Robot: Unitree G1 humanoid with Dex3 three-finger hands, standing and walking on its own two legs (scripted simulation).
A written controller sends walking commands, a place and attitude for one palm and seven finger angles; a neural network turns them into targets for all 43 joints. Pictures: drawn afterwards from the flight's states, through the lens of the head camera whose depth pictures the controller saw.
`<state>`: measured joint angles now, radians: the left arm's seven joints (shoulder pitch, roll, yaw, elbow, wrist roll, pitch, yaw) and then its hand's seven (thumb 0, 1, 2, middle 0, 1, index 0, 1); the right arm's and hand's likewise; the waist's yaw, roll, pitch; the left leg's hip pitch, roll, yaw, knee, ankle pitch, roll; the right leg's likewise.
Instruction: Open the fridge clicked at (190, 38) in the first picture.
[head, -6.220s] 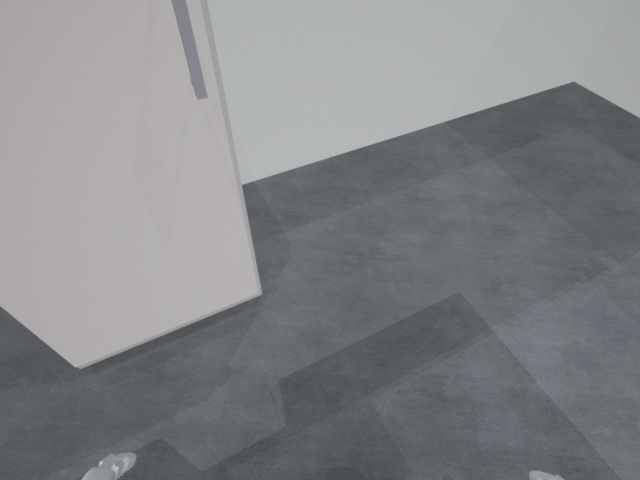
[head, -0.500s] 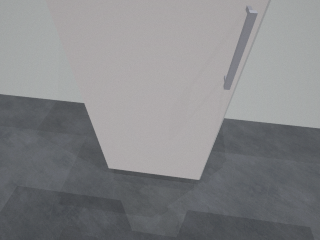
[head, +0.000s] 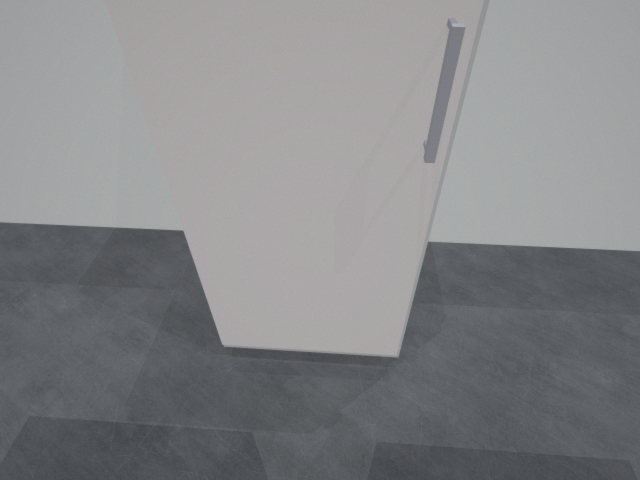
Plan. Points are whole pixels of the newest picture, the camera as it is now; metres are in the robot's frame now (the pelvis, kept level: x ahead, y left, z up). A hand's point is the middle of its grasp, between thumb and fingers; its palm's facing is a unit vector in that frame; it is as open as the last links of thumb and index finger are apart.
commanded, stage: look again from close up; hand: right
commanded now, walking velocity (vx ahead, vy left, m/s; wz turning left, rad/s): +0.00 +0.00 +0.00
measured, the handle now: (439, 96) +0.66 -0.16 +0.21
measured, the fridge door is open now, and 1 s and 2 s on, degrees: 0 0 0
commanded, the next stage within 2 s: none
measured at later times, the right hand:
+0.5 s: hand out of the picture -0.05 -0.23 -0.17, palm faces +0.06 +0.97 -0.24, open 7.4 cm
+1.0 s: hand out of the picture -0.03 -0.29 -0.16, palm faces +0.06 +0.95 -0.29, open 7.4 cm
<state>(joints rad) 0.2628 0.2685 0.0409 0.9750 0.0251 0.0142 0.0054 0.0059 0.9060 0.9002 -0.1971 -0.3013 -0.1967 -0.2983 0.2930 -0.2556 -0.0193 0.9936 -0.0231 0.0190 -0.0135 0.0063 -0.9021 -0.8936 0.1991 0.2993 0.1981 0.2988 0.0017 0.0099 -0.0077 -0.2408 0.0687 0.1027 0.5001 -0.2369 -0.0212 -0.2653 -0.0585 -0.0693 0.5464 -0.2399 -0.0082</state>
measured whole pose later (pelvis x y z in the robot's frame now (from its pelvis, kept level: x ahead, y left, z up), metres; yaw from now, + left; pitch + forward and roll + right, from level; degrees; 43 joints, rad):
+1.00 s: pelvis -0.07 -0.05 +0.01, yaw -2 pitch -1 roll +1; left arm 0.26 0.26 0.03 1.04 0.02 0.01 0.03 0.01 0.90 0.90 -0.20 -0.30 -0.20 -0.30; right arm 0.22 -0.30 -0.06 1.00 -0.02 0.03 -0.01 0.01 -0.90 -0.89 0.20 0.30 0.20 0.30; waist 0.00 0.02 0.04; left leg -0.28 0.02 -0.02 0.60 -0.31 -0.01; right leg -0.18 0.03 -0.06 0.46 -0.26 -0.07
